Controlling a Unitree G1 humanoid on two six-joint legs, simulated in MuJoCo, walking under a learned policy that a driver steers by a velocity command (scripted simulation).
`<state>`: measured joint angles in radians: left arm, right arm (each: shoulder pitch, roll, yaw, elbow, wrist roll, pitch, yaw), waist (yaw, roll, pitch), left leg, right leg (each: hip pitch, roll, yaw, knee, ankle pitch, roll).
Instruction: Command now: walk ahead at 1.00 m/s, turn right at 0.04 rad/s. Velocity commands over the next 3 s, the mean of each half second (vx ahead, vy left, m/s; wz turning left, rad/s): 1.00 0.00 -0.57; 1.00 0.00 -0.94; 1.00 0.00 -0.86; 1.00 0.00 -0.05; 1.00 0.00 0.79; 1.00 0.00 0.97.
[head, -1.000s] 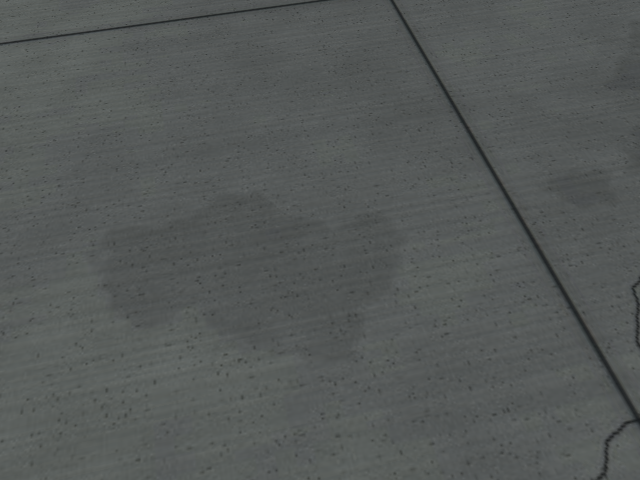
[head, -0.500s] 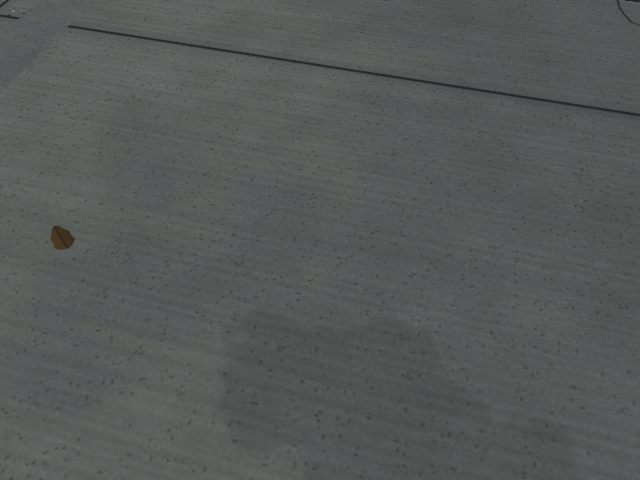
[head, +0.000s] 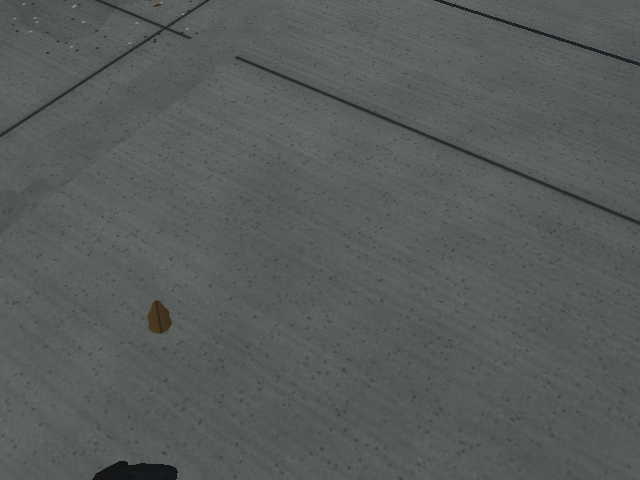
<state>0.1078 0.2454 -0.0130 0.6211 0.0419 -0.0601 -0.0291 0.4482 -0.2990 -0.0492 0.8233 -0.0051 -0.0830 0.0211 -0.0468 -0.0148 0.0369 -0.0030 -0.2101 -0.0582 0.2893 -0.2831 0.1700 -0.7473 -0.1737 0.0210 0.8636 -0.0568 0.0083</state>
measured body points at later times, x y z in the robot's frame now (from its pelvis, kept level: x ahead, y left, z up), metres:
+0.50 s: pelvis +0.48 -0.10 +0.00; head +0.50 -0.11 +0.45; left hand +0.51 +0.19 -0.12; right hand +0.67 -0.36 -0.04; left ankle +0.73 +0.02 -0.67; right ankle +0.35 -0.13 -0.73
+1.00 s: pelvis +0.90 -0.26 -0.02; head +0.93 -0.29 +0.43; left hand +1.26 -0.32 -0.06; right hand +0.64 -0.40 -0.14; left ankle +0.81 -0.03 -0.73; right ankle +1.00 -0.44 -0.70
